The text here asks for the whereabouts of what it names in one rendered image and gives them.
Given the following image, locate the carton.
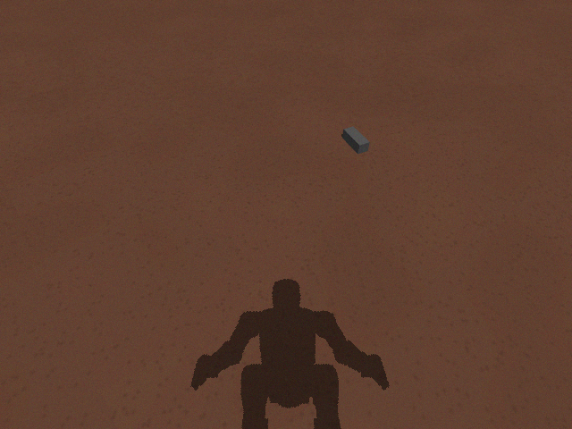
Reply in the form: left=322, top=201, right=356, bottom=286
left=342, top=126, right=370, bottom=154

